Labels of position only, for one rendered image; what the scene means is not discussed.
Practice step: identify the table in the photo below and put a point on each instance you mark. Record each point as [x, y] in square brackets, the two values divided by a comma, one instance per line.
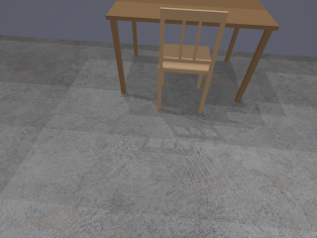
[243, 14]

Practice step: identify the chair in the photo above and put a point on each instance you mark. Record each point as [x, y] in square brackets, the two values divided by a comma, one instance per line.
[187, 58]

